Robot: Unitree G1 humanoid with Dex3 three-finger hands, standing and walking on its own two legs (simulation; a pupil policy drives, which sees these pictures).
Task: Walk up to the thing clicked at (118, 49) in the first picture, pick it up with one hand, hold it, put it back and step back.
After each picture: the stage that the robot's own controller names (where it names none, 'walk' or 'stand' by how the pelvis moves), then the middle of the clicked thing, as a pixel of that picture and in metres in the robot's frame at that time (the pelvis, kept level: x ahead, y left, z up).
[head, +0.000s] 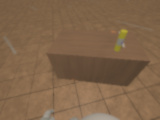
stand; (120, 41) +0.89 -0.28 -0.03
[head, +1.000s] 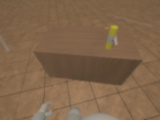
sink last; (111, 38) +0.83 -0.16 +0.00
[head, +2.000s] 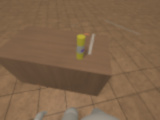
rise first; (80, 48) +0.63 +0.15 +0.01
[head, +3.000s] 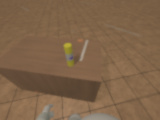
stand; (69, 55) +0.58 +0.25 -0.02
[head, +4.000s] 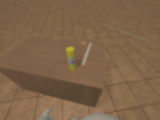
stand; (71, 59) +0.55 +0.22 -0.03
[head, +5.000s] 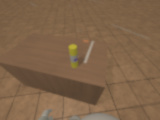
stand; (73, 57) +0.56 +0.20 -0.03
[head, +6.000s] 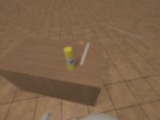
stand; (69, 59) +0.55 +0.24 -0.03
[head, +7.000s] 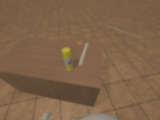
stand; (68, 60) +0.53 +0.25 -0.03
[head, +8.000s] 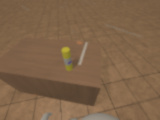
rise first; (67, 60) +0.53 +0.25 -0.03
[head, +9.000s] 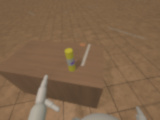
rise first; (70, 60) +0.53 +0.26 -0.03
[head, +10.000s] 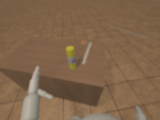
go down; (71, 58) +0.55 +0.24 -0.02
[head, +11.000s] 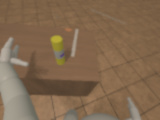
go down; (59, 52) +0.51 +0.24 +0.02
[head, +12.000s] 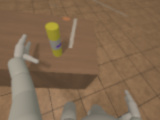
close in; (55, 42) +0.54 +0.24 +0.05
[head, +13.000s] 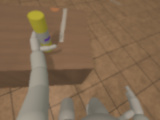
close; (43, 35) +0.56 +0.26 +0.08
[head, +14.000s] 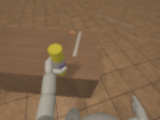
lift; (58, 62) +0.38 +0.22 +0.10
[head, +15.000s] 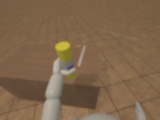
hold; (67, 63) +0.33 +0.16 +0.19
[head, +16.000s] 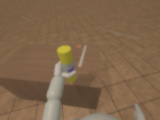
hold; (68, 66) +0.33 +0.17 +0.16
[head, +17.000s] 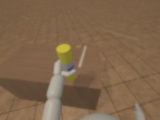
hold; (67, 64) +0.33 +0.17 +0.17
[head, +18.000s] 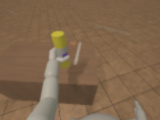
crouch; (62, 51) +0.44 +0.20 +0.18
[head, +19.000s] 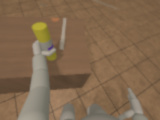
lower; (46, 44) +0.52 +0.24 +0.07
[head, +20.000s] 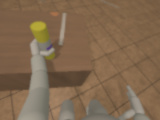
lower; (45, 44) +0.51 +0.24 +0.07
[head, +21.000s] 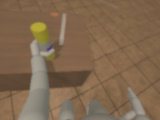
lower; (45, 44) +0.51 +0.24 +0.07
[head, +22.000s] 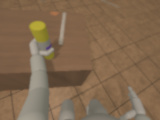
lower; (44, 43) +0.51 +0.24 +0.07
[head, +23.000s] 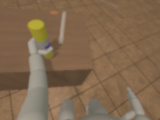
rest; (43, 42) +0.52 +0.25 +0.07
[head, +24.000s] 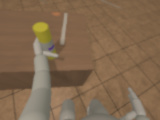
withdraw; (47, 44) +0.51 +0.24 +0.07
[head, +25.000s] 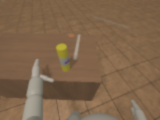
sink last; (64, 59) +0.47 +0.22 +0.03
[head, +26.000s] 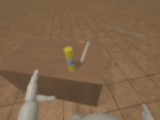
stand; (70, 60) +0.51 +0.24 +0.02
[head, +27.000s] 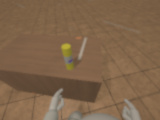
stand; (68, 58) +0.50 +0.23 +0.02
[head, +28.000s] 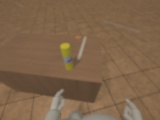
stand; (67, 58) +0.49 +0.23 +0.03
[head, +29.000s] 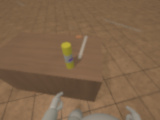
stand; (68, 57) +0.50 +0.23 +0.03
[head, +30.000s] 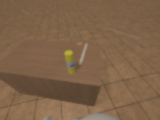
walk; (70, 63) +0.51 +0.23 -0.03
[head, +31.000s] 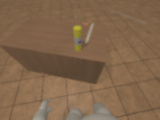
walk; (77, 39) +0.70 +0.17 -0.01
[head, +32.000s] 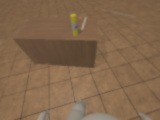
walk; (74, 25) +1.01 +0.32 +0.00
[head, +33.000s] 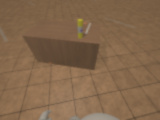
stand; (80, 29) +1.11 +0.24 -0.02
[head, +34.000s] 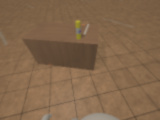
stand; (78, 30) +1.12 +0.24 -0.03
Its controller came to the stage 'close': yes
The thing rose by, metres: 0.22
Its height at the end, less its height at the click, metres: +0.00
